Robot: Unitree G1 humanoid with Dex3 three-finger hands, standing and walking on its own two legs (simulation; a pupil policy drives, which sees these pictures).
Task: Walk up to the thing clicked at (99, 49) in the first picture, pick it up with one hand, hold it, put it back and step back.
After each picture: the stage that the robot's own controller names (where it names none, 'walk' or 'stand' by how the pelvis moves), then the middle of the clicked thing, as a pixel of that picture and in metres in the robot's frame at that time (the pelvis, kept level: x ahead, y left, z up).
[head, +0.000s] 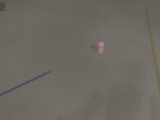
stand; (100, 47) +1.35 -0.22 -0.72
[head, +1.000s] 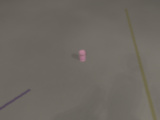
walk; (82, 55) +1.23 +0.11 -0.70
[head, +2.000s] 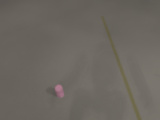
walk; (59, 91) +0.73 +0.27 -0.71
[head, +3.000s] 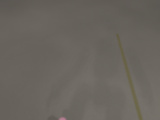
walk; out of the picture +0.45 +0.19 -0.71
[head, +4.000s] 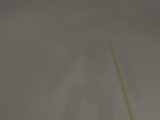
stand; out of the picture +0.37 +0.18 -0.72
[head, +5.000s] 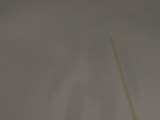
stand; out of the picture +0.35 +0.18 -0.73
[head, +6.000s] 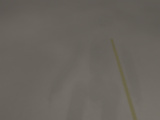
stand; out of the picture +0.36 +0.19 -0.73
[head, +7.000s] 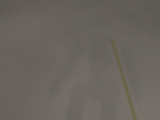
stand; out of the picture +0.35 +0.19 -0.73
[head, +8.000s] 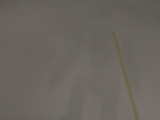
go down; out of the picture +0.36 +0.18 -0.72
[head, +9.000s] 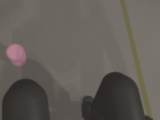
go down; (17, 55) +0.45 +0.20 -0.30
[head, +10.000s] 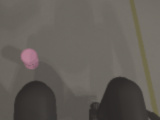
approach; (30, 59) +0.45 +0.19 -0.31
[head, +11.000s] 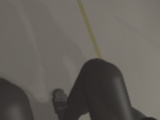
close in; out of the picture +0.44 +0.23 -0.23
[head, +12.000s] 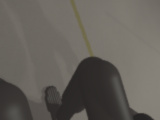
close; out of the picture +0.43 +0.24 -0.23
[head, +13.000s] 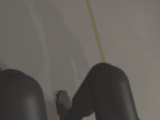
lift; out of the picture +0.37 +0.22 -0.20
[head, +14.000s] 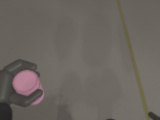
lift; (30, 88) +0.32 +0.17 +0.00
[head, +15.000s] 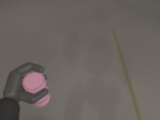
hold; (37, 90) +0.33 +0.16 +0.02
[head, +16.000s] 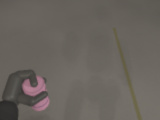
hold; (37, 93) +0.32 +0.17 +0.00
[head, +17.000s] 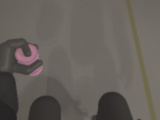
crouch; (30, 61) +0.42 +0.17 -0.08
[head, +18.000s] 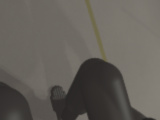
lower; out of the picture +0.43 +0.24 -0.23
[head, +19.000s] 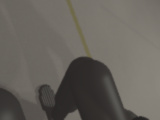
lower; out of the picture +0.45 +0.25 -0.24
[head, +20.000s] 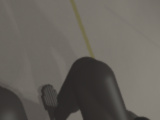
lower; out of the picture +0.45 +0.25 -0.24
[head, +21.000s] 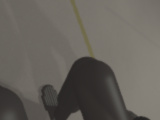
lower; out of the picture +0.44 +0.25 -0.24
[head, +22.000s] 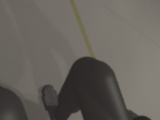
loosen; out of the picture +0.44 +0.25 -0.23
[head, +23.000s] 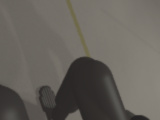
open; out of the picture +0.43 +0.23 -0.24
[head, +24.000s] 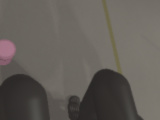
stand; (4, 53) +0.43 +0.20 -0.26
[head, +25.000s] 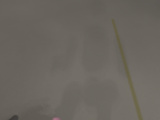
stand; out of the picture +0.37 +0.14 -0.63
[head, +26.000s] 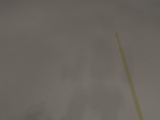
stand; out of the picture +0.38 +0.15 -0.66
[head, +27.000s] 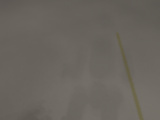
stand; out of the picture +0.37 +0.14 -0.67
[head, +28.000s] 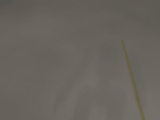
stand; out of the picture +0.39 +0.14 -0.72
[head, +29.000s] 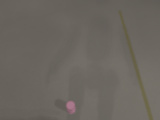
walk; (70, 107) +0.46 +0.10 -0.71
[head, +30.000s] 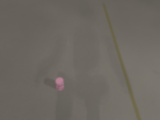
walk; (59, 83) +0.66 +0.12 -0.70
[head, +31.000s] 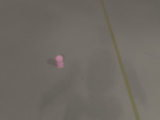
stand; (59, 61) +0.98 +0.24 -0.69
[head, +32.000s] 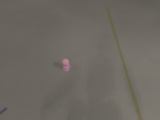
stand; (66, 64) +1.01 +0.17 -0.72
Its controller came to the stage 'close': yes
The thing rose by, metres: 0.72
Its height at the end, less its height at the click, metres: +0.00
